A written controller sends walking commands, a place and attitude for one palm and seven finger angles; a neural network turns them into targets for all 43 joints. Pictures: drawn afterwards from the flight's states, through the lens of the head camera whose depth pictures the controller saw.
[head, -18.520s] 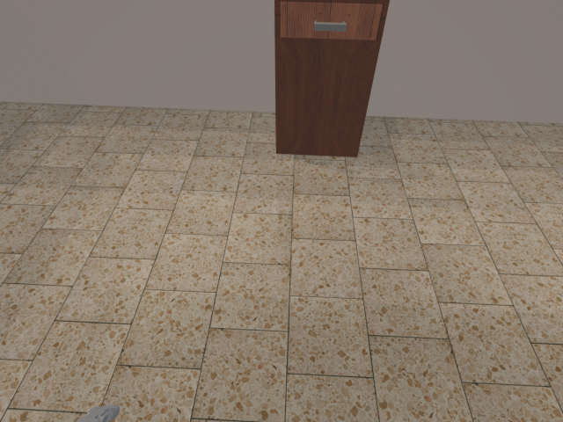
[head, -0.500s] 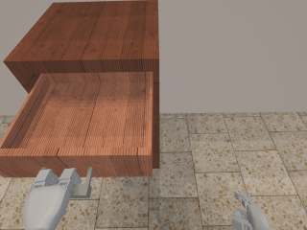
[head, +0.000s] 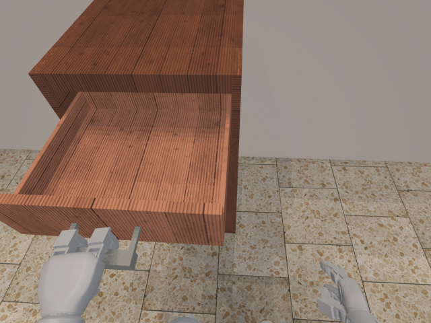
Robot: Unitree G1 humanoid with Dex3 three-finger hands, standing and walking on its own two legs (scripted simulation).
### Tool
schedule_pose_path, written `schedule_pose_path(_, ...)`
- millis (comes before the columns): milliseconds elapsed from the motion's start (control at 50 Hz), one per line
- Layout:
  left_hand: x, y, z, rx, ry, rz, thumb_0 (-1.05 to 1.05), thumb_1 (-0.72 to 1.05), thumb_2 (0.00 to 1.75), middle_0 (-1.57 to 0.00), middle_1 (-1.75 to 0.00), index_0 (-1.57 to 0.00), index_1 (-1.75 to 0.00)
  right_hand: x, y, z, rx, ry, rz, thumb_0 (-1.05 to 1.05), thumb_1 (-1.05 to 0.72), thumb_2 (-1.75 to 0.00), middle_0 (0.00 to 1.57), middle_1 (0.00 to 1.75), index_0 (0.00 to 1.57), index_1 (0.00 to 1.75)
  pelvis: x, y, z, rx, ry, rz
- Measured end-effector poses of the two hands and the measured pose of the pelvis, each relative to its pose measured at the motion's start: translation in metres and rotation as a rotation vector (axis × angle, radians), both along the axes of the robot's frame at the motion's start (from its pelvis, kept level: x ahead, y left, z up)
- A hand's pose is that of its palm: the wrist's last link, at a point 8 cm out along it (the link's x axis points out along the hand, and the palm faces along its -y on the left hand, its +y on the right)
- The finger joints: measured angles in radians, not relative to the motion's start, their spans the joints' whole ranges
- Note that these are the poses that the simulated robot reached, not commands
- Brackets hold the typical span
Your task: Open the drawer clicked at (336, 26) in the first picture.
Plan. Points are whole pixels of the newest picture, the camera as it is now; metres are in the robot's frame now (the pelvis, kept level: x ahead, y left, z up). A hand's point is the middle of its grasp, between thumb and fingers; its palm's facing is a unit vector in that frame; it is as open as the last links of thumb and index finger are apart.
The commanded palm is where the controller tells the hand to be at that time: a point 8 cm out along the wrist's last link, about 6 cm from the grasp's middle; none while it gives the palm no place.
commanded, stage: open the thumb to release the handle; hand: left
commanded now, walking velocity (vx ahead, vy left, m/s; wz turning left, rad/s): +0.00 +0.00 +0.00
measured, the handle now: (100, 244) +0.24 +0.24 +0.02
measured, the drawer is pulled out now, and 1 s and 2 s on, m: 0.30 0.30 0.30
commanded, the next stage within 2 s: lift the hand off the handle in 0.34 s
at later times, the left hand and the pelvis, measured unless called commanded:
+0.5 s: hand (88, 281) +0.18 +0.24 +0.01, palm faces +0.02 -0.07 -1.00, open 13.5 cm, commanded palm +0.16 +0.24 +0.05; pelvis -0.02 +0.00 +0.01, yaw +0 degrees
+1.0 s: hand (84, 265) +0.20 +0.24 +0.04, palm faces +0.07 -0.06 -1.00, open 13.5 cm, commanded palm +0.17 +0.24 +0.09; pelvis -0.01 +0.00 +0.02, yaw +1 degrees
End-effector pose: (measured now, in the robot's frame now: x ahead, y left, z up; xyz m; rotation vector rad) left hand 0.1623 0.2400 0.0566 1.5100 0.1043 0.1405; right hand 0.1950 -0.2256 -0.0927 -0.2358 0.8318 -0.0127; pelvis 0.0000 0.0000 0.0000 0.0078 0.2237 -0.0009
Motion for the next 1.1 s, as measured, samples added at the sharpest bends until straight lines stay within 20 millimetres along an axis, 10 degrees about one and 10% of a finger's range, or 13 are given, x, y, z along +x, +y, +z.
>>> schedule_pose_path(440,-0.002,0.003,0.003,-0.011,0.014,-0.003,0.0,-0.38,0.34,-0.3,-1.19,-0.32,-1.21,-0.016,-0.006,0.012,-0.015,-0.033,-0.031,0.01,-0.91,-0.9,0.2,0.3,0.2,0.3,-0.015,-0.003,0.006,0.001,-0.035,0.004)
schedule_pose_path(800,0.011,0.001,-0.001,-0.013,-0.006,0.006,0.0,-0.48,0.3,-0.32,-1.2,-0.32,-1.2,-0.019,0.011,0.003,0.003,-0.01,-0.017,0.01,-0.91,-0.9,0.2,0.3,0.2,0.3,-0.02,0.002,0.005,-0.004,-0.034,0.017)
schedule_pose_path(1100,0.014,0.006,0.043,-0.016,-0.024,0.018,0.0,-0.49,0.3,-0.32,-1.2,-0.37,-1.23,-0.007,0.013,0.025,0.015,-0.038,-0.021,0.01,-0.91,-0.9,0.2,0.3,0.2,0.3,-0.01,0.005,0.022,-0.004,-0.095,0.012)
